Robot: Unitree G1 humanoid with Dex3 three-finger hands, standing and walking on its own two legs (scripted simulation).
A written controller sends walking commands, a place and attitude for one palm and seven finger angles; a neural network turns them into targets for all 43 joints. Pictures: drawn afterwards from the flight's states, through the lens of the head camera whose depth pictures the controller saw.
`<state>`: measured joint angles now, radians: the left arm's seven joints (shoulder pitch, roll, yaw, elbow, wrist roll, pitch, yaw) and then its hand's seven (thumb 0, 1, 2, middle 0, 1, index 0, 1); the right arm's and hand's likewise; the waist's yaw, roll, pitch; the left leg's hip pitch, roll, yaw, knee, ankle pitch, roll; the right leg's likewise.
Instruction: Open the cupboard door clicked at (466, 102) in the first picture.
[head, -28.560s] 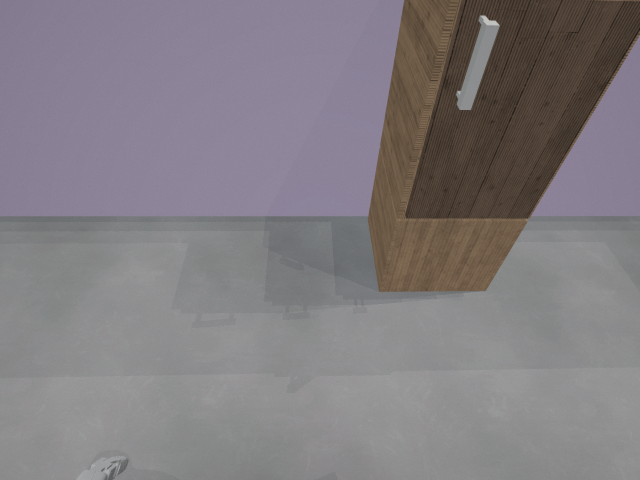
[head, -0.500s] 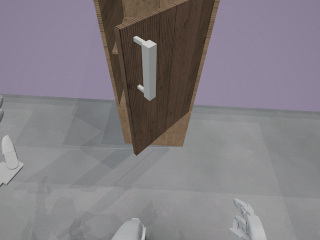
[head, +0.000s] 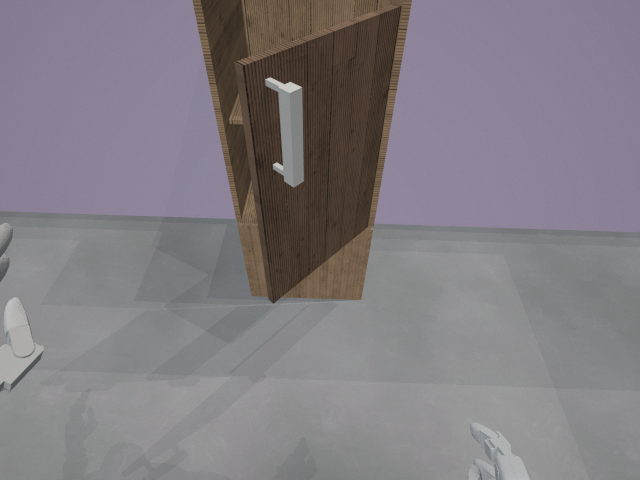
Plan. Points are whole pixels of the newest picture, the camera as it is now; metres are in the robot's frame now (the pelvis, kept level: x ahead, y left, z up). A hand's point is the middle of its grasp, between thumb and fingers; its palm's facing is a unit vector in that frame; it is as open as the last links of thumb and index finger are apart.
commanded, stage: stop stepping back and stand still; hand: left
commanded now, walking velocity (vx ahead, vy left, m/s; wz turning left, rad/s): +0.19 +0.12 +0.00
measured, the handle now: (283, 134) +0.59 +0.11 +0.13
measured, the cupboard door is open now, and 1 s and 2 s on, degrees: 48 48 48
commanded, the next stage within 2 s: let the arm hang, fingers relaxed in 0.98 s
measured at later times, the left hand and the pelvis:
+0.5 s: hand (12, 359) +0.18 +0.29 +0.15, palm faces +0.42 -0.77 -0.48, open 7.4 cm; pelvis -0.02 +0.03 +0.00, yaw +1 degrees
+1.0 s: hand out of the picture +0.17 +0.31 +0.15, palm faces +0.40 -0.79 -0.48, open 7.4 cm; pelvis -0.03 +0.05 +0.00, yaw +0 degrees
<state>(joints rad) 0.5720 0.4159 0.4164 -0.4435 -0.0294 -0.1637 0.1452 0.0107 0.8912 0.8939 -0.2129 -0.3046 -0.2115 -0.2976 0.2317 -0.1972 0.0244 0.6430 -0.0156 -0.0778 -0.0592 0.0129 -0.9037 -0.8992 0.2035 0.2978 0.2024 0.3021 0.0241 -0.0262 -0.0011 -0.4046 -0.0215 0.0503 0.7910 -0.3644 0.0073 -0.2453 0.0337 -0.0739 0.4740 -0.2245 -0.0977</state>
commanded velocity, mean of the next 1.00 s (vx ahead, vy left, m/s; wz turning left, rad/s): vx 0.03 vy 0.02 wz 0.00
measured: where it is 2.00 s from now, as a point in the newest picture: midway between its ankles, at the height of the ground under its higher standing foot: outside the picture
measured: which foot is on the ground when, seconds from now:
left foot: up 0.00-0.22, down 0.24-1.00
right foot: down 0.00-1.00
